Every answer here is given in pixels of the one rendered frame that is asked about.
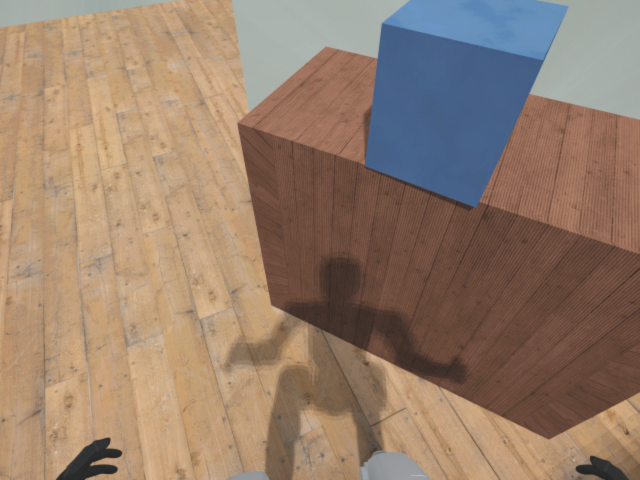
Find left robot hand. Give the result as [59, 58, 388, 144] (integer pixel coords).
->
[56, 437, 122, 480]

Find carton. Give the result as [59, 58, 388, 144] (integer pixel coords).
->
[365, 0, 569, 208]

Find right robot hand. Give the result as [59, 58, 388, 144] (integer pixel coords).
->
[576, 456, 629, 480]

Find pedestal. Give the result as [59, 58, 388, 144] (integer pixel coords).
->
[237, 47, 640, 439]

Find robot right thigh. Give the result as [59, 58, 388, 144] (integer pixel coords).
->
[360, 452, 432, 480]

